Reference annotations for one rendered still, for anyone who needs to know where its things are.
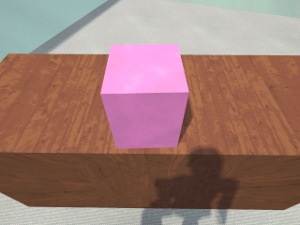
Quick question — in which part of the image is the pedestal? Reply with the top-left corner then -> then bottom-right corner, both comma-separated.
0,53 -> 300,210

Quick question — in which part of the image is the carton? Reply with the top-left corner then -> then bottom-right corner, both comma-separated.
100,44 -> 189,149

